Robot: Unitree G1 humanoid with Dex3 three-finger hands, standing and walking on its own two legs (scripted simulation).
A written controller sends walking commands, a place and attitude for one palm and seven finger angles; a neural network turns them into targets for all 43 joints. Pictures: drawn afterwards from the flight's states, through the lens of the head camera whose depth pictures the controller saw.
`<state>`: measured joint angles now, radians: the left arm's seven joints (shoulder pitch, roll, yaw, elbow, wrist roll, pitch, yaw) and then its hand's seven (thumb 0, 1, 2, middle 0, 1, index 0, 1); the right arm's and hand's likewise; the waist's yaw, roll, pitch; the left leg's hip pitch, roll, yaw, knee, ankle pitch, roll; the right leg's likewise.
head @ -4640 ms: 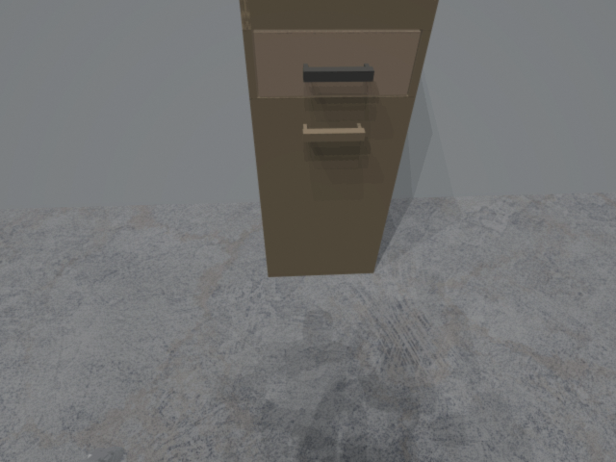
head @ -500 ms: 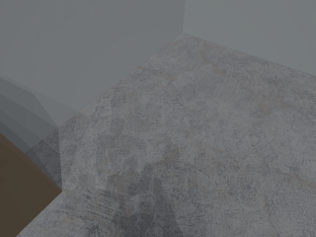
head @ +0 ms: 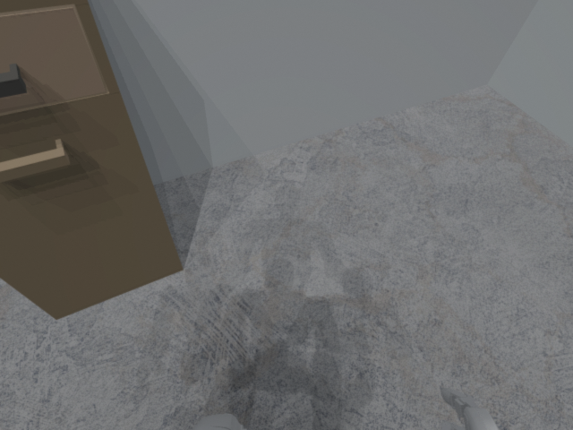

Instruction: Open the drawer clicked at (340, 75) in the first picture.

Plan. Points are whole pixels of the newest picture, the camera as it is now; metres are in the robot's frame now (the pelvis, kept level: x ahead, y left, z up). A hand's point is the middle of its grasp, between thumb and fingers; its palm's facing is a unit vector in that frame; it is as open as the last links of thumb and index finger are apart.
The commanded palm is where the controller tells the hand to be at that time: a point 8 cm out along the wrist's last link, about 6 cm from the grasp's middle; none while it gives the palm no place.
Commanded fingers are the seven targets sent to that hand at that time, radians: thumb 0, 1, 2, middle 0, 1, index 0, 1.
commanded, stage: turn to face it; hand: left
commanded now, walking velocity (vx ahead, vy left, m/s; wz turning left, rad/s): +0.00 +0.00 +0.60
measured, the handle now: out of the picture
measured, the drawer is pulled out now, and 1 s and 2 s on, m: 0.00 0.00 0.00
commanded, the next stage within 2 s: take the last steps up to it in 0.80 s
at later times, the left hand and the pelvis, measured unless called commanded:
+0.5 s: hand out of the picture +0.08 +0.19 -0.12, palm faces +0.29 -0.92 -0.28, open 7.4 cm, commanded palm none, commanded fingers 0.00 0.90 0.90 -0.20 -0.30 -0.20 -0.30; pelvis +0.00 -0.04 +0.01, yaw +17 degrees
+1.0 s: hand out of the picture -0.14 +0.14 -0.17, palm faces +0.59 -0.78 -0.23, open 7.4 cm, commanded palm none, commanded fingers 0.00 0.90 0.90 -0.20 -0.30 -0.20 -0.30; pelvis -0.02 -0.02 +0.01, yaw +32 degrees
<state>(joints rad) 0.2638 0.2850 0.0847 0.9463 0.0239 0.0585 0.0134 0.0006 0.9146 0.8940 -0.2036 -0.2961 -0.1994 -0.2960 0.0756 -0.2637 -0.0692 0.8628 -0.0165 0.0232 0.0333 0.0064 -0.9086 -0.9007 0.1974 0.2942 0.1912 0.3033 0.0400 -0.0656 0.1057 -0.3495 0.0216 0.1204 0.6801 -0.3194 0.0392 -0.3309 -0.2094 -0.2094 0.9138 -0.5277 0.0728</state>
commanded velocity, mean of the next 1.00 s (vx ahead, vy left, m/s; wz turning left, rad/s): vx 0.04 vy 0.01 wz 0.42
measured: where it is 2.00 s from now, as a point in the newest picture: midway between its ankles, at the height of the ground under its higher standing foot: (228, 415)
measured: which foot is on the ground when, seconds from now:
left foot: down 0.00-0.50, up 0.52-0.96, down 0.98-1.00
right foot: up 0.00-0.48, down 0.50-1.00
